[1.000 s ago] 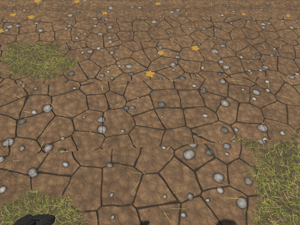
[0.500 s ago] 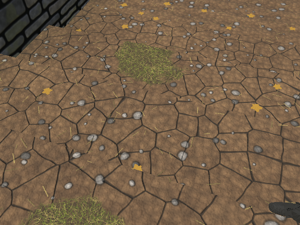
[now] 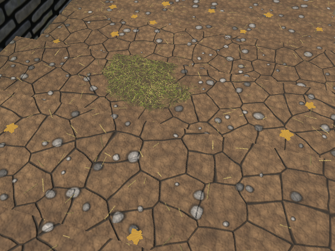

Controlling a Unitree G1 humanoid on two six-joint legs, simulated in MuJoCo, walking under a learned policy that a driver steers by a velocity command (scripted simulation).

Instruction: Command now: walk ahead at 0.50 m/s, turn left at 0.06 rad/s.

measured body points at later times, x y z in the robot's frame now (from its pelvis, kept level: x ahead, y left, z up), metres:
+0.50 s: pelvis +0.24 -0.04 +0.02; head +0.26 -0.05 +0.47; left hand +0.26 +0.24 -0.10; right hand +0.44 -0.28 -0.08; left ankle +0.38 +0.13 -0.68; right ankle +0.17 -0.14 -0.73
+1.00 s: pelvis +0.50 -0.02 -0.04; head +0.52 -0.03 +0.40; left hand +0.75 +0.17 -0.13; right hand +0.40 -0.27 -0.18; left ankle +0.37 +0.13 -0.73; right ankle +0.64 -0.19 -0.74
